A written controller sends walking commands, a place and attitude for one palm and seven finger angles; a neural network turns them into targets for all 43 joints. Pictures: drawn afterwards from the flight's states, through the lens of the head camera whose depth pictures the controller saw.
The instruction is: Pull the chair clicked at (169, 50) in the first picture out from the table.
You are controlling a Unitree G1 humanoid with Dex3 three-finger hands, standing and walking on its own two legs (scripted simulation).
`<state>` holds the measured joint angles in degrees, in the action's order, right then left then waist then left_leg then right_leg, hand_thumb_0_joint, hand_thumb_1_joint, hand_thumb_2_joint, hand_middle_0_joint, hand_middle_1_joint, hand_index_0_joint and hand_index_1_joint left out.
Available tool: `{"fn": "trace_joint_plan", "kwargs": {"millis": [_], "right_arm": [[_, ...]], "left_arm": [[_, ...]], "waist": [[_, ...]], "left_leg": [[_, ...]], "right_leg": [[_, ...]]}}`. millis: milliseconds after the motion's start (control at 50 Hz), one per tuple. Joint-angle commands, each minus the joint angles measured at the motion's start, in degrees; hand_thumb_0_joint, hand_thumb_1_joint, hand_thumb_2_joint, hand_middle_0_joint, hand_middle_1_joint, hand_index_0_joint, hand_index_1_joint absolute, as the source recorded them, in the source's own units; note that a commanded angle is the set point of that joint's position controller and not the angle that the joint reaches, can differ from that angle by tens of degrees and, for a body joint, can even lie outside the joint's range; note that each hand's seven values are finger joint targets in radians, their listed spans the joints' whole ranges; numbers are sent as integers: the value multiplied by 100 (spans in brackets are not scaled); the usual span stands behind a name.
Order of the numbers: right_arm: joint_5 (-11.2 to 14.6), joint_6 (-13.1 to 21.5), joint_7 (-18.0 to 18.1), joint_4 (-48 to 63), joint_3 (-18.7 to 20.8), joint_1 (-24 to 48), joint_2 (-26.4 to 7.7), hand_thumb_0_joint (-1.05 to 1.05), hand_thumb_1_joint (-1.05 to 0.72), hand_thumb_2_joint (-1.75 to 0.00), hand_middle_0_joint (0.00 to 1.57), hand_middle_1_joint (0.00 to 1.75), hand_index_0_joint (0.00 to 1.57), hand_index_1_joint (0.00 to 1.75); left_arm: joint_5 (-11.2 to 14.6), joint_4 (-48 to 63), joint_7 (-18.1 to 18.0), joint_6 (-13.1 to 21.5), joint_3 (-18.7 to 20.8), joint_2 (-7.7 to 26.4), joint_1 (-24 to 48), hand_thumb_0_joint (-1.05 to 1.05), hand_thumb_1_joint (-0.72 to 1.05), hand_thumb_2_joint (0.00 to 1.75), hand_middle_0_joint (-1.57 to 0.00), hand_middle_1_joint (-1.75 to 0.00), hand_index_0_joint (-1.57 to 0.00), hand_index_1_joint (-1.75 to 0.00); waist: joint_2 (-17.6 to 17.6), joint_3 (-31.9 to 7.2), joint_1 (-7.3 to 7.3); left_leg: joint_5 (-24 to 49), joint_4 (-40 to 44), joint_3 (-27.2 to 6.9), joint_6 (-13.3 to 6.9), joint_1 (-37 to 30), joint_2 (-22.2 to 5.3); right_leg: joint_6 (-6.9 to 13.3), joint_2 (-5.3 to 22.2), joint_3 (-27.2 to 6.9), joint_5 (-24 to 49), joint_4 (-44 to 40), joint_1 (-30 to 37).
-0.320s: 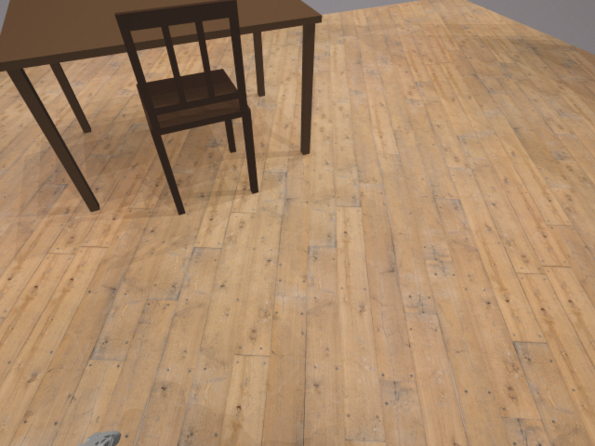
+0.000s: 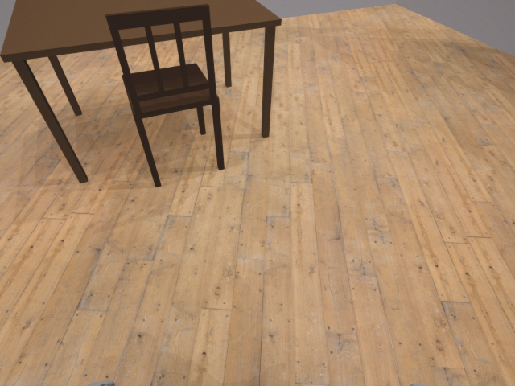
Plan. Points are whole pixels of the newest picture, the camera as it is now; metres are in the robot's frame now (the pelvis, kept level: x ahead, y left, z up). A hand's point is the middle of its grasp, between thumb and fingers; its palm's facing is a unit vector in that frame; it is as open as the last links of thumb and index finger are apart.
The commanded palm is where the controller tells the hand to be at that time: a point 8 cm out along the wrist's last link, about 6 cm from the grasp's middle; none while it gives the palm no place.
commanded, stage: stand and wait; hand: left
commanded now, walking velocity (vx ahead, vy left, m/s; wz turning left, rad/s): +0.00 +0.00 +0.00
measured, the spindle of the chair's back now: (155, 60) +1.28 +0.50 -0.09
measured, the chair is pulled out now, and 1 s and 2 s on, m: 0.00 0.00 0.00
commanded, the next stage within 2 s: look at it before walking up in 0.66 s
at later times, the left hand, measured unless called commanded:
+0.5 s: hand out of the picture +0.06 +0.24 -0.15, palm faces -0.02 -0.94 -0.34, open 7.4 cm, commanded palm none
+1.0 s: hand out of the picture +0.05 +0.24 -0.15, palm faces -0.04 -0.94 -0.33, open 7.4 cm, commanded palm none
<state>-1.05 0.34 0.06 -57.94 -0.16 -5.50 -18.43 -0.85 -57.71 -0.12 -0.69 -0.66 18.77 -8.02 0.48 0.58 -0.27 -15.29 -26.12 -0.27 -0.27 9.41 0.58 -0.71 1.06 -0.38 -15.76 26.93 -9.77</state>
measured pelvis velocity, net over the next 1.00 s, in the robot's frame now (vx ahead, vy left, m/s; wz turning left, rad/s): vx -0.01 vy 0.00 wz -0.01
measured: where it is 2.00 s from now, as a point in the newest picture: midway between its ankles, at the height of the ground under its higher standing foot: outside the picture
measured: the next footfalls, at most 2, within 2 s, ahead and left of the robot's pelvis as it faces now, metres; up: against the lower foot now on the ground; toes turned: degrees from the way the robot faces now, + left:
none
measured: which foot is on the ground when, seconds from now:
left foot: down 0.00-1.00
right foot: down 0.00-1.00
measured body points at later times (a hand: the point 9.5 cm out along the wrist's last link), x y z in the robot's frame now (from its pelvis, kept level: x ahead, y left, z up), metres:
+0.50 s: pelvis -0.01 +0.00 +0.00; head -0.02 +0.00 +0.45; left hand +0.06 +0.29 -0.13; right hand +0.06 -0.30 -0.13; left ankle -0.01 +0.12 -0.74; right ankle -0.01 -0.13 -0.74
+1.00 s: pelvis -0.01 +0.00 +0.01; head -0.01 +0.00 +0.46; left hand +0.05 +0.29 -0.13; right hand +0.05 -0.30 -0.13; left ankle -0.01 +0.12 -0.74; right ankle -0.01 -0.13 -0.74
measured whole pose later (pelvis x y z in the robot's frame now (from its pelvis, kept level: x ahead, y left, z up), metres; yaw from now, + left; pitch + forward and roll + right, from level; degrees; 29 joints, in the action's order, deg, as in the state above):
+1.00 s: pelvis -0.01 +0.00 +0.01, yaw +0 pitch -2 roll +0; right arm -0.6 0.3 -0.1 -64.0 -0.1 -7.5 -18.6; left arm -0.9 -62.4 -0.1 -0.3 -0.4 19.1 -8.9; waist 0.5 1.7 0.0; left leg -11.8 -21.7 -0.1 0.1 8.1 0.0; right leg -0.5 0.5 -0.5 -11.9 22.1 -8.4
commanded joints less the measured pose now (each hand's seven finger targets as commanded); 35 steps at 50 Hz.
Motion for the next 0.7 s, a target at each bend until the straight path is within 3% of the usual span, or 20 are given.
{"fn": "trace_joint_plan", "kwargs": {"millis": [0, 300, 560, 680], "right_arm": [[22, 156, 86, 337, 258, 275, -1192, 0, -90, -90, 20, 30, 20, 30], [53, 154, 80, -34, 224, 139, -1216, 0, -90, -90, 20, 30, 20, 30], [54, 128, 53, -166, 213, 89, -1228, 0, -90, -90, 20, 30, 20, 30], [52, 146, 53, -190, 213, 70, -1220, 0, -90, -90, 20, 30, 20, 30]], "left_arm": [[23, 344, -62, 171, 264, 1193, 259, 0, 90, 90, -20, -30, -20, -30], [37, 38, -63, 189, 253, 1212, 192, 0, 90, 90, -20, -30, -20, -30], [15, -44, -51, 169, 235, 1197, 219, 0, 90, 90, -20, -30, -20, -30], [16, -58, -51, 182, 232, 1196, 213, 0, 90, 90, -20, -30, -20, -30]], "waist": [[-80, -321, 17], [-23, -289, 3], [41, -11, 9], [-9, -113, 18]], "left_leg": [[1416, 402, -481, -209, -119, -660], [1240, 603, -517, -169, -135, -703], [657, 804, -581, -160, -5, -692], [828, 792, -561, -152, -74, -710]], "right_leg": [[243, 557, -416, 1215, -452, 25], [244, 594, -466, 1144, -677, 206], [221, 547, -556, 405, -894, -56], [219, 559, -546, 596, -869, -11]]}}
